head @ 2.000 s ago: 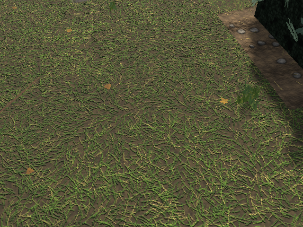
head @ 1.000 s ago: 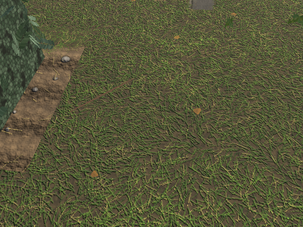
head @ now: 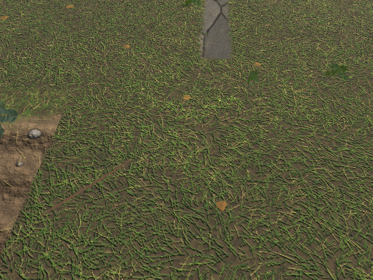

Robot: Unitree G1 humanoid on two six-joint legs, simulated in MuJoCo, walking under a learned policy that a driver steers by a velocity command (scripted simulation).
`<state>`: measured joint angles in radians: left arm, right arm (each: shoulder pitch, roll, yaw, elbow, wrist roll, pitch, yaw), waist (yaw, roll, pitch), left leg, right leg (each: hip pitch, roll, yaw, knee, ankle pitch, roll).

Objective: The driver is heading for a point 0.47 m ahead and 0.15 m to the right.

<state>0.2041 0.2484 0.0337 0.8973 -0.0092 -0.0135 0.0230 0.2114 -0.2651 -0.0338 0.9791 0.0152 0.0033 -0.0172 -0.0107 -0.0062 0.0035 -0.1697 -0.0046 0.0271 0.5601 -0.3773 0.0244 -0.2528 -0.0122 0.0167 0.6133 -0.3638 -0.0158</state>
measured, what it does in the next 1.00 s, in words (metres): walks ahead: left foot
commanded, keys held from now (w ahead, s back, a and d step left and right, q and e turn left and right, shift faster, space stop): w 0.40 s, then w+e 0.30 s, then no key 0.30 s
